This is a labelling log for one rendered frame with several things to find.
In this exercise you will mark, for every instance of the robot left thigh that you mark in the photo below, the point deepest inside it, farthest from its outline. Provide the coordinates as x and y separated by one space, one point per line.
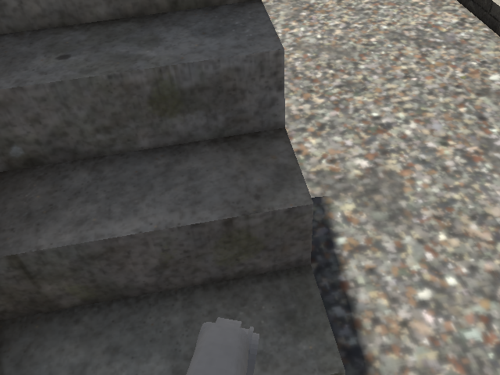
224 348

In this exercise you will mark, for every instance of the robot left shin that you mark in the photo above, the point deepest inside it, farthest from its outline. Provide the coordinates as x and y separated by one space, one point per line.
204 325

